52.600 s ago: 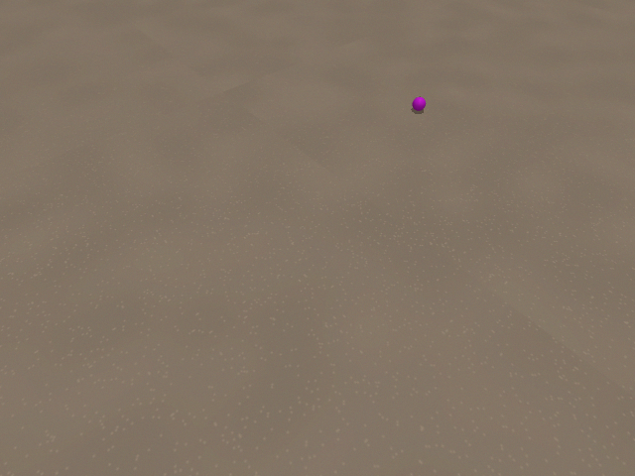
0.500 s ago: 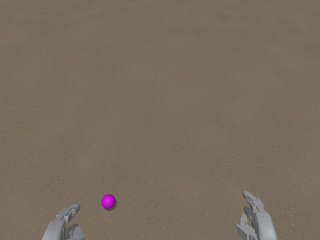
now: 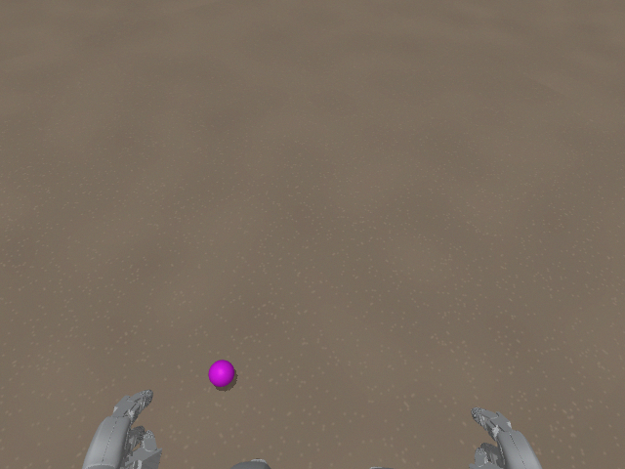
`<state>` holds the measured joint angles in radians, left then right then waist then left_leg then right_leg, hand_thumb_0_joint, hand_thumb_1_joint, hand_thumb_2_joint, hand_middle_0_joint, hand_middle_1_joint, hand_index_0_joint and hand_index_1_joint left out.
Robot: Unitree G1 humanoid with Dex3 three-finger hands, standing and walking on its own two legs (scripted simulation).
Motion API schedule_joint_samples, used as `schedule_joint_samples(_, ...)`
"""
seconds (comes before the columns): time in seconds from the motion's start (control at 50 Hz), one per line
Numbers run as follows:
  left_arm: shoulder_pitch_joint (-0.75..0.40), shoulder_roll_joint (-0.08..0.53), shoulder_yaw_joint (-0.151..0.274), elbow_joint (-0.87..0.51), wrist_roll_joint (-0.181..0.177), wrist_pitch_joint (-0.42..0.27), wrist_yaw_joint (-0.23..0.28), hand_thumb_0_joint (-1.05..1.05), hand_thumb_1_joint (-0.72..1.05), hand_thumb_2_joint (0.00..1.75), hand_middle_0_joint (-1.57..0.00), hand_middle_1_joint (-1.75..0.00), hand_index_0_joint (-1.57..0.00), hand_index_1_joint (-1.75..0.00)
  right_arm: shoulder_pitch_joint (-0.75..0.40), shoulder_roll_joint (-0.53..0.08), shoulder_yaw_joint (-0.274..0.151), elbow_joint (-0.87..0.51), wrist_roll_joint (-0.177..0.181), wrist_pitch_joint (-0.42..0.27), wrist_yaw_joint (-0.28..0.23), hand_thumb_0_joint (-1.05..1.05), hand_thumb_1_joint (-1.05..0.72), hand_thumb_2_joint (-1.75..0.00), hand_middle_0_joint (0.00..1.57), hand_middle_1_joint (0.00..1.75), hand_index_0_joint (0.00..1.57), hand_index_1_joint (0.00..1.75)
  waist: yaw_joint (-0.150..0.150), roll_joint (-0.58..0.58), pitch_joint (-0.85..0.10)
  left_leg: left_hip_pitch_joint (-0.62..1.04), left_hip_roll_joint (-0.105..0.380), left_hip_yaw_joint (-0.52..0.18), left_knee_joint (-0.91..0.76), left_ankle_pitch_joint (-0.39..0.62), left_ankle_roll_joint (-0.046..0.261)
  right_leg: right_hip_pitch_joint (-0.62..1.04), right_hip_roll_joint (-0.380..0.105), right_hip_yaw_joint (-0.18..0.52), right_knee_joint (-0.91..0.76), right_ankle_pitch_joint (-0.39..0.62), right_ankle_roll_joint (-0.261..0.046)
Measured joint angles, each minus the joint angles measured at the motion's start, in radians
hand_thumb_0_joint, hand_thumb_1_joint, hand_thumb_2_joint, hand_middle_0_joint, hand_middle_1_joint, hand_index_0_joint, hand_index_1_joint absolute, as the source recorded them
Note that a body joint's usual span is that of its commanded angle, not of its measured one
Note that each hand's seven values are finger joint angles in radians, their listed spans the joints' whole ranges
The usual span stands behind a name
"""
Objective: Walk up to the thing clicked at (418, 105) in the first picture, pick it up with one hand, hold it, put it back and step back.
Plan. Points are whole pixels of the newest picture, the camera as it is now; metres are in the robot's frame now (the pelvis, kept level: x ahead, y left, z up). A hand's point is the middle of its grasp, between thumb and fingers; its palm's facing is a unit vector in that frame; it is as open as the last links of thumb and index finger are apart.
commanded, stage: stand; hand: left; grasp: from above
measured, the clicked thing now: (221, 373) +0.46 +0.28 -0.70
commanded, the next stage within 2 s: none
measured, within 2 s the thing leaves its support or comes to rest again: neither
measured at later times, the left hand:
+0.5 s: hand out of the picture +0.05 +0.24 -0.12, palm faces +0.04 -0.95 -0.31, open 7.4 cm
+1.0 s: hand out of the picture +0.06 +0.24 -0.12, palm faces +0.02 -0.94 -0.33, open 7.4 cm
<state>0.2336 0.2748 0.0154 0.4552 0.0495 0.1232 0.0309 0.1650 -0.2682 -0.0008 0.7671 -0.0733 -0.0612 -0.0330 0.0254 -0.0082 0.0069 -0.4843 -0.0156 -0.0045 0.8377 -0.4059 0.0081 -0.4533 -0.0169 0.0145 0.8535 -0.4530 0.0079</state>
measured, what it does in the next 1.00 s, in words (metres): stands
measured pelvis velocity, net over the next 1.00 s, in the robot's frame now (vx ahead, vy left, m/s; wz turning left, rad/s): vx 0.01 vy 0.01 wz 0.00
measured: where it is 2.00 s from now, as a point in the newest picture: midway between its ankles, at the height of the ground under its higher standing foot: outside the picture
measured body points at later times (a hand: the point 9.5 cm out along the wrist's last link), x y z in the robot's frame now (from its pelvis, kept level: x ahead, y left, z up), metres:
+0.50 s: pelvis +0.00 +0.01 +0.04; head +0.00 +0.01 +0.49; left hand +0.05 +0.29 -0.10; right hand +0.07 -0.26 -0.10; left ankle +0.02 +0.12 -0.70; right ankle -0.01 -0.13 -0.70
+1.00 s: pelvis +0.01 +0.01 +0.05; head +0.01 +0.00 +0.50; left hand +0.06 +0.29 -0.09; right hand +0.07 -0.28 -0.10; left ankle +0.02 +0.12 -0.70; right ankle -0.01 -0.13 -0.70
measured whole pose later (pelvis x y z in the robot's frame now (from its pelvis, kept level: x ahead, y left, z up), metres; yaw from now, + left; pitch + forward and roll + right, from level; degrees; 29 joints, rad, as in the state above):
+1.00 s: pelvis +0.01 +0.01 +0.05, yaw +0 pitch -3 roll +0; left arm 0.14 0.29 0.03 1.15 0.03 0.00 0.03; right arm 0.13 -0.30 -0.03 1.14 -0.03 0.00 -0.01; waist 0.01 0.01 0.06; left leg -0.12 -0.02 -0.01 0.35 -0.18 0.01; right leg -0.08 -0.02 0.01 0.35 -0.21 0.02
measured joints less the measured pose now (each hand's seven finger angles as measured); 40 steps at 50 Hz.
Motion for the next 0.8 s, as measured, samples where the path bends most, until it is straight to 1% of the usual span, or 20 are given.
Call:
schedule_joint_samples(0.06, -0.015, 0.010, 0.016, 0.121, -0.003, -0.036, 0.003, 0.01, 0.90, 0.90, -0.20, -0.30, -0.20, -0.30, 0.002, -0.006, -0.022, 0.044, 0.013, 0.017, 0.017, 0.01, -0.90, -0.90, 0.21, 0.30, 0.21, 0.30, -0.001, -0.006, 0.018, 0.054, -0.004, 0.006, -0.060, 0.028, 0.002, 0.047, -0.005, 0.006, -0.050, 0.025, 0.003)
schedule_joint_samples(0.16, -0.016, 0.008, 0.030, 0.289, -0.003, -0.067, 0.005, 0.01, 0.90, 0.90, -0.20, -0.30, -0.20, -0.30, 0.021, -0.017, -0.044, 0.120, 0.013, 0.040, 0.024, 0.01, -0.90, -0.90, 0.20, 0.30, 0.21, 0.30, -0.004, 0.001, 0.022, 0.128, -0.004, 0.005, -0.136, 0.060, 0.005, 0.125, -0.005, 0.005, -0.134, 0.062, 0.008)
schedule_joint_samples(0.34, -0.011, -0.008, 0.027, 0.493, -0.013, -0.100, 0.002, 0.00, 0.90, 0.90, -0.20, -0.30, -0.20, -0.30, 0.027, -0.009, -0.042, 0.231, 0.026, 0.054, 0.017, 0.01, -0.90, -0.90, 0.20, 0.30, 0.21, 0.30, -0.006, 0.010, 0.038, 0.251, -0.005, 0.001, -0.293, 0.133, 0.008, 0.254, -0.008, 0.001, -0.304, 0.142, 0.014)
schedule_joint_samples(0.42, -0.023, -0.012, 0.024, 0.554, -0.018, -0.103, 0.002, 0.00, 0.90, 0.90, -0.20, -0.30, -0.20, -0.30, 0.018, -0.004, -0.038, 0.269, 0.033, 0.056, 0.014, 0.01, -0.90, -0.90, 0.20, 0.30, 0.21, 0.30, -0.005, 0.011, 0.047, 0.293, -0.006, 0.001, -0.350, 0.163, 0.009, 0.297, -0.010, 0.000, -0.363, 0.173, 0.017)
schedule_joint_samples(0.54, -0.042, -0.008, 0.022, 0.618, -0.017, -0.108, 0.001, 0.00, 0.90, 0.90, -0.20, -0.30, -0.20, -0.30, 0.005, -0.006, -0.037, 0.311, 0.037, 0.060, 0.013, 0.01, -0.90, -0.90, 0.20, 0.30, 0.21, 0.30, -0.005, 0.014, 0.051, 0.333, -0.009, 0.002, -0.412, 0.196, 0.010, 0.334, -0.013, 0.001, -0.421, 0.205, 0.020)
schedule_joint_samples(0.8, -0.070, 0.014, 0.021, 0.679, -0.018, -0.116, -0.003, 0.00, 0.90, 0.90, -0.20, -0.30, -0.20, -0.30, -0.017, -0.026, -0.034, 0.357, 0.043, 0.061, 0.018, 0.01, -0.90, -0.90, 0.20, 0.30, 0.21, 0.30, -0.009, 0.019, 0.054, 0.356, -0.005, -0.003, -0.471, 0.227, 0.006, 0.359, -0.009, -0.004, -0.482, 0.236, 0.017)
